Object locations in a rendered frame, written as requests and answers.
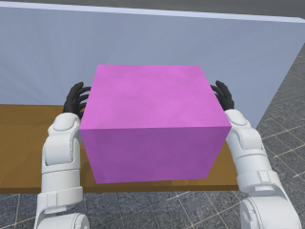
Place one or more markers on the left robot hand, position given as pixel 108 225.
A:
pixel 72 104

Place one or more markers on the carton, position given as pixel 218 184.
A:
pixel 152 123

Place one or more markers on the robot left upper arm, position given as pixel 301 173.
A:
pixel 69 221

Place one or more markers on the robot right upper arm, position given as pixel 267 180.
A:
pixel 273 212

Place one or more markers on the robot left forearm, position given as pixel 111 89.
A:
pixel 60 185

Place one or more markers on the right robot hand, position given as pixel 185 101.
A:
pixel 223 95

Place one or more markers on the table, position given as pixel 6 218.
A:
pixel 24 131

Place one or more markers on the robot right forearm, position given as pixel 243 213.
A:
pixel 255 175

